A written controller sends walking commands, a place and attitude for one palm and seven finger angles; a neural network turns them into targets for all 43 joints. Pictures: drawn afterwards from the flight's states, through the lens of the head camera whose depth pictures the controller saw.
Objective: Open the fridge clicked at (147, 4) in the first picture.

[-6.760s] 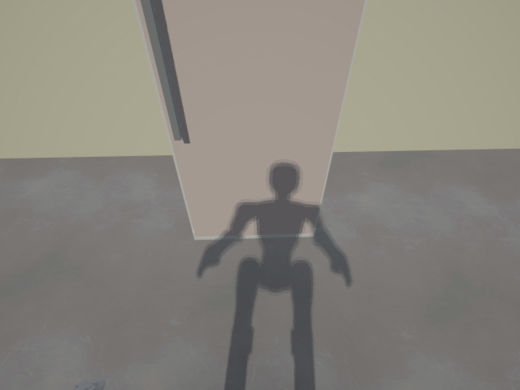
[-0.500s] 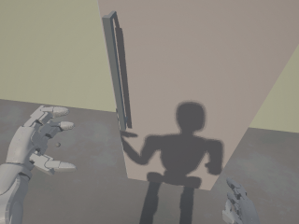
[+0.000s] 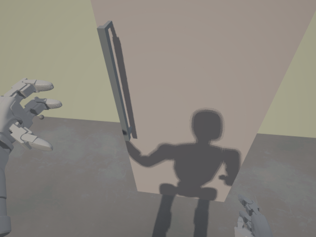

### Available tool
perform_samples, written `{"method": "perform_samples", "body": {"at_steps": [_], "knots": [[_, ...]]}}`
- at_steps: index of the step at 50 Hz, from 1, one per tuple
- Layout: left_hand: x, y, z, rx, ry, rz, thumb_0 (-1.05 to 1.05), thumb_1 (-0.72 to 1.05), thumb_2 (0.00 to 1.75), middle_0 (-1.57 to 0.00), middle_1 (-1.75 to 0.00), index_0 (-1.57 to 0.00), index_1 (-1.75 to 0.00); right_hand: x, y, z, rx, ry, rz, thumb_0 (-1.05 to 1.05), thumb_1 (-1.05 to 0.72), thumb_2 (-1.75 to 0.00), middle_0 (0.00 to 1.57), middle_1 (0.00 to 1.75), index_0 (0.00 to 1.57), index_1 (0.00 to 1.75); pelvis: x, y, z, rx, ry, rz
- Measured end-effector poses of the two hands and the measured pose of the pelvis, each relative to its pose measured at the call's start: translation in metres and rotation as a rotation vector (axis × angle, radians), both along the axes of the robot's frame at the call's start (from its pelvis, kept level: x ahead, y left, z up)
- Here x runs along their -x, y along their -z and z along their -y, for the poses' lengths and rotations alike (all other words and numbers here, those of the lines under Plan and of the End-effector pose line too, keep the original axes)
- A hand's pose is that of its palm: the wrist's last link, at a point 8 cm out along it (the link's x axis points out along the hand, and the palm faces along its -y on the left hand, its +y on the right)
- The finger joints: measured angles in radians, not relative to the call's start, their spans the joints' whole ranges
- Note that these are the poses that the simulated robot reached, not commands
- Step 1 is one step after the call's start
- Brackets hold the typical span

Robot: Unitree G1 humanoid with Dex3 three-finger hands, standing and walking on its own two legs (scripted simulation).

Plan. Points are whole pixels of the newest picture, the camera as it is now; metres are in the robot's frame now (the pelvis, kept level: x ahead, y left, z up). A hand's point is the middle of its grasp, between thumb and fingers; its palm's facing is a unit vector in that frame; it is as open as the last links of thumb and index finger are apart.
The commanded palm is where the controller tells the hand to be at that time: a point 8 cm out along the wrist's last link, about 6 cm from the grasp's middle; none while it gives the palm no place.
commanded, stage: raise the hand to about handle height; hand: left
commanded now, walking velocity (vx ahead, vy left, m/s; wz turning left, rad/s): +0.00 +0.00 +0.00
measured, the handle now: (120, 92) +0.51 +0.19 +0.11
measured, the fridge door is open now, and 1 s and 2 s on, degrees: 0 0 0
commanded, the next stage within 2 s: move the hooked fingers beside the handle in 0.40 s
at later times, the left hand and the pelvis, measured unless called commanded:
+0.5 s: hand (44, 122) +0.27 +0.27 +0.20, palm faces +0.06 -0.99 -0.09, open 14.0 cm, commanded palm +0.24 +0.32 +0.21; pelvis +0.00 +0.00 +0.00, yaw +0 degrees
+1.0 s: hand (64, 106) +0.33 +0.26 +0.20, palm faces +0.02 -1.00 -0.06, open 14.0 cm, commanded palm +0.30 +0.31 +0.20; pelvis +0.00 +0.00 +0.00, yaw -1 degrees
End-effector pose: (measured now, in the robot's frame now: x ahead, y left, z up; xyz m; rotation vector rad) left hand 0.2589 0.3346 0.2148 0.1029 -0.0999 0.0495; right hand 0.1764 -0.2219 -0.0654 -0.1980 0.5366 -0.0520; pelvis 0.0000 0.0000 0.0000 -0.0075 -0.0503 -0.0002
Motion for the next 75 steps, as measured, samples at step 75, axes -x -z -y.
{"method": "perform_samples", "body": {"at_steps": [75], "knots": [[-0.102,0.018,0.026,0.070,0.048,-0.079,-0.01,-0.50,0.30,-0.30,-1.20,-0.30,-1.20,0.041,0.013,0.018,0.037,0.119,-0.144,0.01,-0.91,-0.90,0.20,0.30,0.20,0.30,0.000,0.000,-0.005,-0.005,0.020,-0.062]]}}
